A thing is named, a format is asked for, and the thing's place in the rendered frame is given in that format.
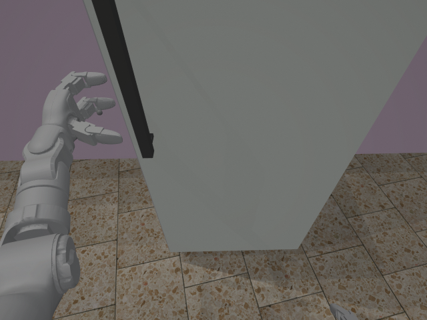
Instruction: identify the robot left upper arm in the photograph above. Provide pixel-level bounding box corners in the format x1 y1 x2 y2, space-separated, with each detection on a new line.
0 233 81 320

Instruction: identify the robot left hand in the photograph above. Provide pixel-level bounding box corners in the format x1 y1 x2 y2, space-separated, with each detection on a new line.
42 71 123 146

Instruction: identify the robot right hand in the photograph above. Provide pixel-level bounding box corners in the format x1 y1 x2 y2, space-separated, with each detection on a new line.
330 303 358 320

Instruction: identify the fridge door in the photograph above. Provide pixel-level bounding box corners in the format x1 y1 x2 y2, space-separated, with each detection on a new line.
84 0 427 252

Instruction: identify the left robot forearm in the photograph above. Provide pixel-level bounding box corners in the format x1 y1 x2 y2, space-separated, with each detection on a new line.
0 125 75 247

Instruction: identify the handle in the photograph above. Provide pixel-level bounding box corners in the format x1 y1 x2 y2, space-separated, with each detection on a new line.
92 0 154 158

